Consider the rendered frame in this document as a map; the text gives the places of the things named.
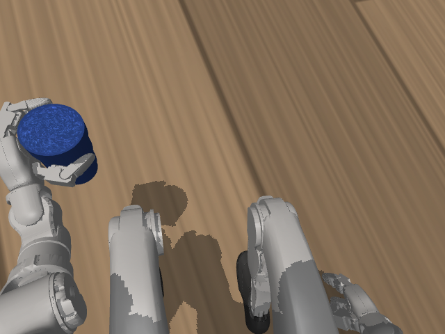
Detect right robot arm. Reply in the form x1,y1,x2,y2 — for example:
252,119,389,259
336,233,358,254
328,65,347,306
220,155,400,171
358,312,403,334

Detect right robot hand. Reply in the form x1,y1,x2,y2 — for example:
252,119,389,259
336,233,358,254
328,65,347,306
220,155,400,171
322,273,379,333

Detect cup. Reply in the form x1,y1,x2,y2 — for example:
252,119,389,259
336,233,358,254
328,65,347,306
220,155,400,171
17,104,98,184

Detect left robot arm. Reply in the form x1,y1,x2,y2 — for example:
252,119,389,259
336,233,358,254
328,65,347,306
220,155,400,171
0,183,87,334

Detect right robot foot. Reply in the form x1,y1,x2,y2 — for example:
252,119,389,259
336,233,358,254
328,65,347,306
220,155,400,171
236,250,270,334

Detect left robot hand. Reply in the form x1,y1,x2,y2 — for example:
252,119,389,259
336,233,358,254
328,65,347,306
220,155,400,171
0,98,95,191

